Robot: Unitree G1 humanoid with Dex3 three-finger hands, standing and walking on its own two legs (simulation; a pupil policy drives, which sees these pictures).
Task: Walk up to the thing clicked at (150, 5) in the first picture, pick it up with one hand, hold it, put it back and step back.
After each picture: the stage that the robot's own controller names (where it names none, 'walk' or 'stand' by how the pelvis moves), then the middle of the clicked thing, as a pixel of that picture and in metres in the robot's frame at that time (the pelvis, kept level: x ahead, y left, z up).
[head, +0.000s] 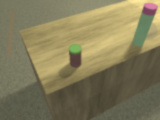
stand; (143, 26) +0.80 -0.35 -0.05
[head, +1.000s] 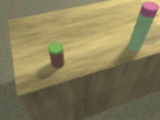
sink last; (141, 28) +0.68 -0.28 -0.01
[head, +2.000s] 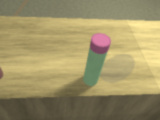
sink last; (95, 62) +0.48 -0.03 -0.01
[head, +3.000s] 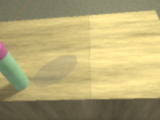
rise first; (9, 68) +0.45 +0.33 -0.01
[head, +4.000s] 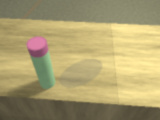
stand; (43, 65) +0.47 +0.17 -0.02
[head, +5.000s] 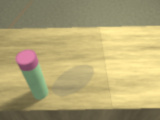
stand; (34, 77) +0.43 +0.21 -0.04
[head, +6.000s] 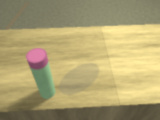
stand; (43, 76) +0.43 +0.17 -0.04
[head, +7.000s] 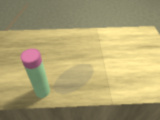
stand; (37, 75) +0.45 +0.20 -0.05
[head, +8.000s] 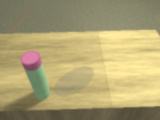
stand; (37, 77) +0.45 +0.21 -0.05
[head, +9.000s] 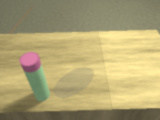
stand; (36, 79) +0.44 +0.21 -0.05
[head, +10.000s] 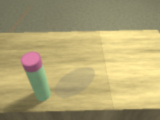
rise first; (37, 79) +0.44 +0.20 -0.05
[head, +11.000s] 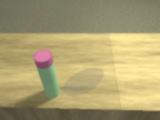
rise first; (48, 76) +0.45 +0.19 -0.05
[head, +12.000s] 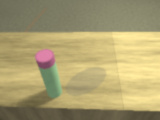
go down; (50, 76) +0.45 +0.18 -0.04
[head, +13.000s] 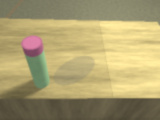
go down; (37, 65) +0.48 +0.17 -0.02
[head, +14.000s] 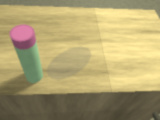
go down; (29, 58) +0.47 +0.17 +0.00
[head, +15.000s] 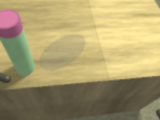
close in; (17, 48) +0.47 +0.18 +0.04
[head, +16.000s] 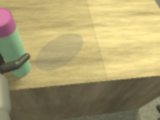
close; (12, 48) +0.47 +0.18 +0.05
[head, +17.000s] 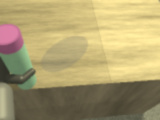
lift; (18, 62) +0.42 +0.18 +0.04
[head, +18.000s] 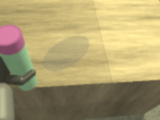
lift; (19, 63) +0.41 +0.18 +0.04
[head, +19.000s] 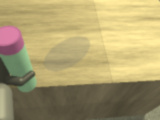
lift; (18, 64) +0.41 +0.18 +0.04
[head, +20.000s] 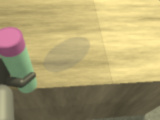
lift; (19, 65) +0.41 +0.18 +0.04
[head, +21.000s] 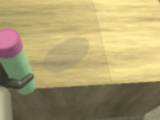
lift; (17, 67) +0.40 +0.19 +0.03
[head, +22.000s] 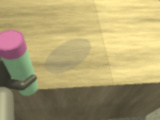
lift; (20, 68) +0.40 +0.18 +0.04
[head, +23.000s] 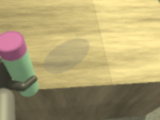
lift; (21, 69) +0.40 +0.18 +0.03
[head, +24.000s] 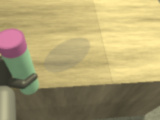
lift; (21, 67) +0.40 +0.18 +0.03
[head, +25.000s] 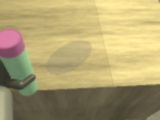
lift; (19, 67) +0.40 +0.19 +0.04
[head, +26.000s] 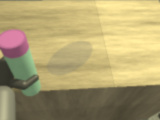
lift; (23, 67) +0.40 +0.18 +0.04
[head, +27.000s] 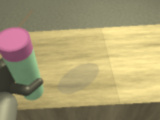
hold; (25, 70) +0.33 +0.17 +0.16
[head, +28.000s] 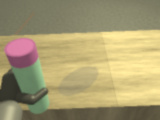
crouch; (31, 81) +0.32 +0.16 +0.13
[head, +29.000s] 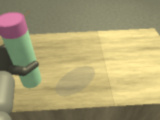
crouch; (22, 55) +0.40 +0.19 +0.15
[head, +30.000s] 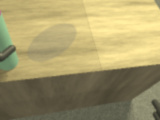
lower; out of the picture +0.49 +0.20 +0.06
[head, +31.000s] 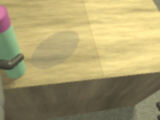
lower; (6, 47) +0.47 +0.19 +0.05
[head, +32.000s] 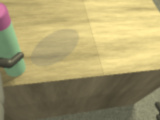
lower; (6, 45) +0.47 +0.19 +0.05
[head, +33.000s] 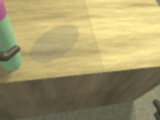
lower; (2, 38) +0.49 +0.19 +0.06
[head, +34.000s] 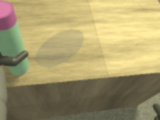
loosen; (10, 44) +0.47 +0.18 +0.05
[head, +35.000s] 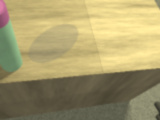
rise; (3, 41) +0.47 +0.19 +0.05
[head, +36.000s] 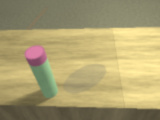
sink last; (43, 74) +0.44 +0.20 +0.00
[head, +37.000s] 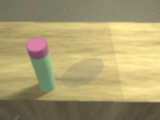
stand; (43, 68) +0.45 +0.18 +0.01
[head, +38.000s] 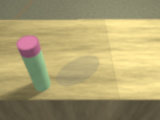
stand; (36, 66) +0.45 +0.19 +0.02
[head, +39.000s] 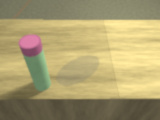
stand; (37, 66) +0.45 +0.19 +0.02
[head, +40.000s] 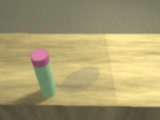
stand; (44, 75) +0.47 +0.19 -0.05
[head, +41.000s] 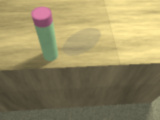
walk; (46, 37) +0.56 +0.15 -0.02
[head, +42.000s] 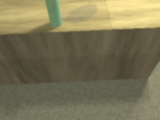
walk; (52, 5) +0.83 +0.18 -0.02
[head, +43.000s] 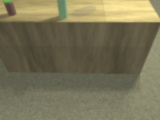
stand; (61, 1) +1.13 +0.20 -0.03
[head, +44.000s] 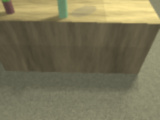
stand; (62, 0) +1.11 +0.15 -0.05
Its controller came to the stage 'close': yes
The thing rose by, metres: 0.19
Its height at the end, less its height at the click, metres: +0.00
